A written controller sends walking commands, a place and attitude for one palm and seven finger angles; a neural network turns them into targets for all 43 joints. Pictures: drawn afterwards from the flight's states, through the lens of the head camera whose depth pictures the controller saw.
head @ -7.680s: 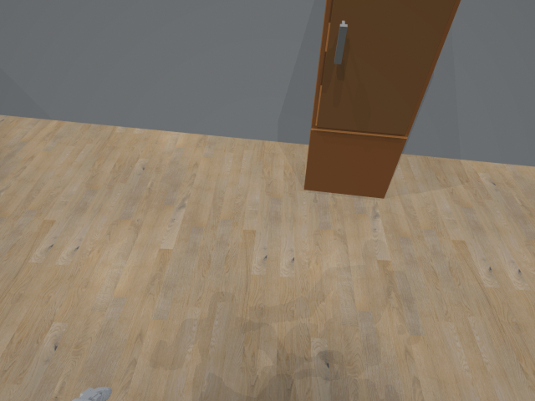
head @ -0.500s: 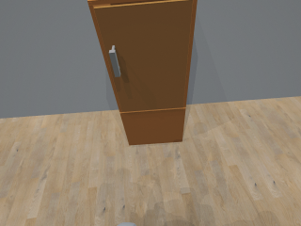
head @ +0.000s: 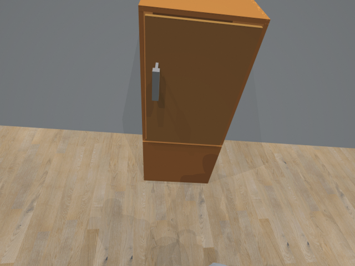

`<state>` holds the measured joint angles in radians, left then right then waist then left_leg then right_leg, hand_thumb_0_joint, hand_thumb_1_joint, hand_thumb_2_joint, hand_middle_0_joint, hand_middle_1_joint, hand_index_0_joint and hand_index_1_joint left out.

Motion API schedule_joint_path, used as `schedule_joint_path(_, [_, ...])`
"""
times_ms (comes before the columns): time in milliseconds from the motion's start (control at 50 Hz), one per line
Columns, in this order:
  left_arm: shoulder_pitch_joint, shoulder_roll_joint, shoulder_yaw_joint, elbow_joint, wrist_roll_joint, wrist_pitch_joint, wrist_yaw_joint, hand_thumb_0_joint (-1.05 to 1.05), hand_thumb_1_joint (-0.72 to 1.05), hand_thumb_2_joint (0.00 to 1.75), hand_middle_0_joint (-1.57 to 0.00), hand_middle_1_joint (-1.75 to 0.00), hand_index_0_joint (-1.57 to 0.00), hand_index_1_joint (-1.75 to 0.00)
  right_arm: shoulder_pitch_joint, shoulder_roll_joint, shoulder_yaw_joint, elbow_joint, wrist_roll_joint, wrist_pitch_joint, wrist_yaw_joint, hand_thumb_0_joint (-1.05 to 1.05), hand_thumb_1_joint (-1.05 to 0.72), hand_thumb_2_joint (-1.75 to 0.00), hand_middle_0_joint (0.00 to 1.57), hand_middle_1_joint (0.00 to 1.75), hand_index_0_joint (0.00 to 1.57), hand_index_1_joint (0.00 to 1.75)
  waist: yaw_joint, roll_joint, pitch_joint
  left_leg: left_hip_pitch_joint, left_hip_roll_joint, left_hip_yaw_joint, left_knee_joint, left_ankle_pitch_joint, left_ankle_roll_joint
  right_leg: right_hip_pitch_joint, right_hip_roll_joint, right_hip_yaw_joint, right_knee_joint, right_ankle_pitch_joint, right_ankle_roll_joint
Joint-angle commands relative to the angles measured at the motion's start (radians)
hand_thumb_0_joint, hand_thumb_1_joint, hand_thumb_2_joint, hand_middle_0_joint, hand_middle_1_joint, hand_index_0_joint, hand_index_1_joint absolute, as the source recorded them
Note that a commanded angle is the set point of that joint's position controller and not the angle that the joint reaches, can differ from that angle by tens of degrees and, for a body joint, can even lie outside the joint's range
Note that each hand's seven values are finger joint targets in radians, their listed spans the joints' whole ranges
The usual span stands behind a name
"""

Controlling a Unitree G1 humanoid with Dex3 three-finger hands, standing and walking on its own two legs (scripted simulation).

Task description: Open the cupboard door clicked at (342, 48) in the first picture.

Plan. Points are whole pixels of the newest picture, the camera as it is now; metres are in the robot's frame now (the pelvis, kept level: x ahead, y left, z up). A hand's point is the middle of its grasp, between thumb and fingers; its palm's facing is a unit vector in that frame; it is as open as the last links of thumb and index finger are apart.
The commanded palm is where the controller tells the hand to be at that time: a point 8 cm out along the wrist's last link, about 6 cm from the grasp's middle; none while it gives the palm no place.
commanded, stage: take the last steps up to it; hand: left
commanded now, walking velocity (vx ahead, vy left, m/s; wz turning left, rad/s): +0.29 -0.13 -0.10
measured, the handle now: (156, 81) +0.73 +0.14 +0.02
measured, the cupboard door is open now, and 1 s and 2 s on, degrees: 0 0 0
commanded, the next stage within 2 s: come to a stop and stand still in 0.36 s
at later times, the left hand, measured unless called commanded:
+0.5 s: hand (150, 226) +0.27 +0.09 -0.18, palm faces +0.00 -0.98 -0.22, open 7.2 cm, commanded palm none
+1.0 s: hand (140, 247) +0.21 +0.11 -0.19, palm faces +0.02 -0.97 -0.25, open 7.4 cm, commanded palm none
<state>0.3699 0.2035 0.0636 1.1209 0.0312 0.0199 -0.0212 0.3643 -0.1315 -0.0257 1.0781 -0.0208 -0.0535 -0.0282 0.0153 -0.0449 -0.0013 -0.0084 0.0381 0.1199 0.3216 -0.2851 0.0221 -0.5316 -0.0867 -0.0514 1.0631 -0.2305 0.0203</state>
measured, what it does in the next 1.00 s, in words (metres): walks ahead: right foot, then left foot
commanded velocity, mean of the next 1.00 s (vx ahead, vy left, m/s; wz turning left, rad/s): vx -0.01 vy -0.02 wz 0.00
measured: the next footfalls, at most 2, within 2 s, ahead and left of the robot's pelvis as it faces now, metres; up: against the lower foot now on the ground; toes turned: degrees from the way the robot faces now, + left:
right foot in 0.30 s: +0.26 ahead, -0.17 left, +0.00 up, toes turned -10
left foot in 0.74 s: +0.30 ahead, +0.03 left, +0.00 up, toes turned +2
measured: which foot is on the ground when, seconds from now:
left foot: down 0.00-0.32, up 0.34-0.72, down 0.74-1.00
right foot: up 0.00-0.28, down 0.30-0.80, up 0.82-1.00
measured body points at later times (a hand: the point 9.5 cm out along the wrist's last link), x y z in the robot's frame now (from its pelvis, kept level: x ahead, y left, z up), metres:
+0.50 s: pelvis +0.17 -0.09 -0.02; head +0.19 -0.11 +0.43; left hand +0.27 +0.14 -0.16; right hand +0.13 -0.31 -0.18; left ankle +0.13 +0.05 -0.67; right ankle +0.22 -0.16 -0.75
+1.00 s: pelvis +0.18 -0.09 -0.01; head +0.22 -0.09 +0.43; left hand +0.21 +0.16 -0.17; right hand +0.27 -0.32 -0.17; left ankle +0.26 +0.03 -0.75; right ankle +0.13 -0.21 -0.70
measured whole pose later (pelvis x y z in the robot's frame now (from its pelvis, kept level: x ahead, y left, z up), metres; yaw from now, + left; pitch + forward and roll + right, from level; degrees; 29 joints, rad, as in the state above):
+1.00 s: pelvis +0.18 -0.09 -0.01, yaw -4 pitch +0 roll +0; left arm 0.23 0.18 0.06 1.02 0.01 0.05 0.04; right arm 0.10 -0.15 -0.04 0.99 -0.02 0.03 -0.03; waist 0.03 0.00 0.10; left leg -0.33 0.04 0.09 0.49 -0.15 0.02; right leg -0.36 -0.02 -0.01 0.96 -0.53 0.02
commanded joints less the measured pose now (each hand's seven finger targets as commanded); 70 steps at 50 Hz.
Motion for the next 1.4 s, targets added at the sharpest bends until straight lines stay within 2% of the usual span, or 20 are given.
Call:
schedule_joint_path(0, [-0.079,0.018,0.003,-0.076,-0.004,-0.015,-0.006,0.0,0.9,0.9,-0.2,-0.3,-0.2,-0.3,0.116,-0.124,-0.018,0.003,0.007,-0.02,-0.018,0.0,-0.9,-0.9,0.2,0.3,0.2,0.3,-0.025,0.162,0.156,-0.002,0.244,-0.119,-0.144,0.369,0.069,-0.202,-0.015,0.013,0.046,0.071,0.009])
schedule_joint_path(140, [-0.308,-0.004,-0.015,-0.157,-0.013,-0.026,-0.014,0.0,0.9,0.9,-0.2,-0.3,-0.2,-0.3,0.204,-0.132,-0.024,0.055,-0.013,-0.018,-0.024,0.0,-0.9,-0.9,0.2,0.3,0.2,0.3,-0.08,0.193,0.21,0.072,0.275,-0.081,-0.081,0.597,0.102,-0.185,-0.011,-0.05,-0.269,0.039,-0.024])
schedule_joint_path(200, [-0.253,0.017,-0.011,-0.142,-0.018,-0.036,-0.008,0.0,0.9,0.9,-0.2,-0.3,-0.2,-0.3,0.177,-0.158,-0.033,0.061,-0.013,-0.011,-0.021,0.0,-0.9,-0.9,0.2,0.3,0.2,0.3,-0.044,0.199,0.159,0.016,0.28,-0.05,0.028,0.811,0.09,0.055,0.048,-0.093,-0.4,-0.018,-0.065])
schedule_joint_path(240, [-0.049,0.047,0.005,-0.076,-0.014,-0.052,-0.002,0.0,0.9,0.9,-0.2,-0.3,-0.2,-0.3,0.132,-0.175,-0.04,0.053,-0.002,-0.008,-0.018,0.0,-0.9,-0.9,0.2,0.3,0.2,0.3,0.053,0.171,0.04,-0.038,0.238,-0.006,0.237,0.817,0.053,0.335,0.092,-0.117,-0.505,0.087,-0.081])
schedule_joint_path(260, [0.087,0.104,0.022,-0.036,-0.008,-0.067,0.005,0.0,0.9,0.9,-0.2,-0.3,-0.2,-0.3,0.127,-0.162,-0.041,0.049,0.008,-0.009,-0.009,0.0,-0.9,-0.9,0.2,0.3,0.2,0.3,0.113,0.095,-0.054,-0.183,0.189,0.008,0.439,0.642,0.02,0.578,0.036,-0.045,-0.539,0.155,-0.106])
schedule_joint_path(280, [0.185,0.204,0.045,-0.012,-0.003,-0.079,0.019,0.0,0.9,0.9,-0.2,-0.3,-0.2,-0.3,0.184,-0.096,-0.031,0.033,0.023,-0.01,0.001,0.0,-0.9,-0.9,0.2,0.3,0.2,0.3,0.13,-0.158,-0.201,-0.409,0.038,0.046,0.779,-0.013,-0.018,0.799,-0.238,0.31,-0.592,0.317,-0.208])
schedule_joint_path(300, [0.183,0.241,0.047,-0.011,-0.026,-0.077,0.026,0.0,0.9,0.9,-0.2,-0.3,-0.2,-0.3,0.171,-0.082,-0.027,0.004,0.031,0.001,-0.003,0.0,-0.9,-0.9,0.2,0.3,0.2,0.3,0.093,-0.168,-0.242,-0.461,-0.017,-0.071,1.02,-0.335,-0.006,0.747,-0.359,0.49,-0.702,0.412,-0.274])
schedule_joint_path(320, [0.075,0.216,0.038,-0.038,-0.029,-0.067,0.032,0.0,0.9,0.9,-0.2,-0.3,-0.2,-0.3,0.15,-0.078,-0.03,0.008,0.03,0.009,-0.003,0.0,-0.9,-0.9,0.2,0.3,0.2,0.3,0.064,-0.078,-0.15,-0.477,0.037,-0.123,1.072,-0.277,0.011,0.607,-0.343,0.413,-0.759,0.198,-0.288])
schedule_joint_path(380, [-0.149,0.092,-0.001,-0.098,-0.024,-0.067,0.038,0.0,0.9,0.9,-0.2,-0.3,-0.2,-0.3,0.076,-0.054,-0.033,0.0,0.002,0.034,0.009,0.0,-0.9,-0.9,0.2,0.3,0.2,0.3,-0.022,-0.006,0.056,-0.459,0.108,-0.13,1.007,-0.093,0.003,0.224,-0.234,0.227,-0.849,-0.044,-0.205])
schedule_joint_path(440, [-0.185,0.045,-0.017,-0.106,-0.015,-0.077,0.044,0.0,0.9,0.9,-0.2,-0.3,-0.2,-0.3,0.131,-0.027,-0.028,0.012,-0.007,0.056,0.012,0.0,-0.9,-0.9,0.2,0.3,0.2,0.3,-0.077,-0.014,0.042,-0.385,0.101,-0.1,0.843,-0.054,-0.023,0.139,-0.171,0.08,-0.868,0.07,-0.18])
schedule_joint_path(560, [-0.133,0.05,-0.022,-0.091,-0.012,-0.066,0.053,0.0,0.9,0.9,-0.2,-0.3,-0.2,-0.3,0.02,-0.017,-0.002,-0.008,0.013,0.062,0.001,0.0,-0.9,-0.9,0.2,0.3,0.2,0.3,-0.034,-0.012,-0.006,-0.345,0.054,-0.087,0.461,-0.048,-0.059,0.296,-0.176,0.074,-0.754,0.582,-0.199])
schedule_joint_path(660, [-0.098,0.101,0.002,-0.092,-0.015,-0.033,0.065,0.0,0.9,0.9,-0.2,-0.3,-0.2,-0.3,-0.074,-0.081,-0.025,-0.056,0.01,0.08,-0.004,0.0,-0.9,-0.9,0.2,0.3,0.2,0.3,-0.013,-0.063,0.004,-0.291,0.023,-0.086,0.29,0.015,-0.06,0.358,-0.207,0.115,-0.642,0.665,-0.197])
schedule_joint_path(720, [-0.101,0.097,0.006,-0.112,-0.019,-0.013,0.068,0.0,0.9,0.9,-0.2,-0.3,-0.2,-0.3,-0.076,-0.125,-0.036,-0.068,0.006,0.08,-0.004,0.0,-0.9,-0.9,0.2,0.3,0.2,0.3,-0.022,0.036,0.004,-0.14,0.105,-0.147,0.194,0.463,-0.017,0.247,-0.134,0.066,-0.562,0.478,-0.119])
schedule_joint_path(780, [-0.094,0.044,-0.01,-0.134,-0.025,0.004,0.071,0.0,0.9,0.9,-0.2,-0.3,-0.2,-0.3,-0.115,-0.192,-0.041,-0.093,0.002,0.078,-0.013,0.0,-0.9,-0.9,0.2,0.3,0.2,0.3,-0.016,0.275,-0.016,-0.149,0.299,-0.314,0.045,0.786,0.143,0.219,0.044,-0.035,-0.306,-0.181,-0.021])
schedule_joint_path(820, [-0.099,0.061,-0.001,-0.135,-0.025,0.017,0.07,0.0,0.9,0.9,-0.2,-0.3,-0.2,-0.3,-0.154,-0.194,-0.039,-0.113,0.0,0.073,-0.022,0.0,-0.9,-0.9,0.2,0.3,0.2,0.3,-0.015,0.224,-0.019,-0.207,0.33,-0.325,0.01,0.735,0.209,0.193,0.061,0.063,-0.075,-0.376,-0.02])
schedule_joint_path(900, [-0.071,0.04,0.003,-0.132,-0.016,0.014,0.06,0.0,0.9,0.9,-0.2,-0.3,-0.2,-0.3,-0.215,-0.191,-0.048,-0.137,-0.004,0.072,-0.018,0.0,-0.9,-0.9,0.2,0.3,0.2,0.3,-0.004,0.124,-0.078,-0.122,0.279,-0.256,0.058,0.62,0.191,0.123,0.063,0.067,-0.024,-0.306,-0.003])
schedule_joint_path(1040, [0.002,0.025,-0.014,-0.11,-0.015,-0.001,0.054,0.0,0.9,0.9,-0.2,-0.3,-0.2,-0.3,-0.194,-0.197,-0.059,-0.107,0.006,0.077,0.002,0.0,-0.9,-0.9,0.2,0.3,0.2,0.3,0.002,0.176,-0.098,-0.195,0.181,-0.213,0.082,0.232,0.091,0.368,0.06,-0.013,-0.608,-0.062,-0.001])
schedule_joint_path(1100, [-0.076,0.165,-0.003,-0.138,-0.003,-0.012,0.058,0.0,0.9,0.9,-0.2,-0.3,-0.2,-0.3,-0.241,-0.096,-0.039,-0.149,0.014,0.091,0.018,0.0,-0.9,-0.9,0.2,0.3,0.2,0.3,-0.005,-0.172,0.063,-0.356,0.004,-0.086,0.312,-0.141,-0.045,0.212,-0.247,0.323,-0.856,-0.045,-0.147])
schedule_joint_path(1200, [-0.161,0.105,-0.016,-0.134,-0.012,-0.022,0.059,0.0,0.9,0.9,-0.2,-0.3,-0.2,-0.3,-0.149,-0.094,-0.033,-0.067,0.009,0.088,0.016,0.0,-0.9,-0.9,0.2,0.3,0.2,0.3,-0.044,-0.115,0.075,-0.291,0.014,-0.112,0.373,-0.032,-0.033,0.209,-0.13,0.175,-0.774,0.09,-0.143])
schedule_joint_path(1380, [-0.078,0.067,-0.03,-0.047,-0.031,-0.03,0.055,0.0,0.9,0.9,-0.2,-0.3,-0.2,-0.3,-0.073,-0.106,-0.001,0.031,0.008,0.049,-0.011,0.0,-0.9,-0.9,0.2,0.3,0.2,0.3,-0.009,0.098,0.032,-0.146,0.073,-0.15,0.089,0.278,-0.029,0.333,-0.035,0.1,-0.701,0.188,-0.051])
